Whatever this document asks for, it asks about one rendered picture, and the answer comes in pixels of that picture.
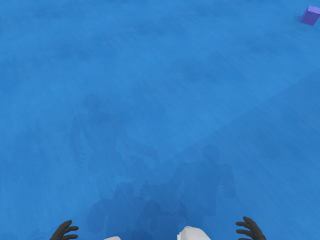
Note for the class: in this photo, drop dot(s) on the carton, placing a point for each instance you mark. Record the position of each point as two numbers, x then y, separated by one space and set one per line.
311 15

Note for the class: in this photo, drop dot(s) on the right robot thigh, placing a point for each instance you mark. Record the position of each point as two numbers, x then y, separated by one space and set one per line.
192 233

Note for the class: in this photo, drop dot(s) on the left robot hand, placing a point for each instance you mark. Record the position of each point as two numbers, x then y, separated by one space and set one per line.
63 229

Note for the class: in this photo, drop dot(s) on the right robot hand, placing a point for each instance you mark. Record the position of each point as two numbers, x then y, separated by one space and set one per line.
255 233

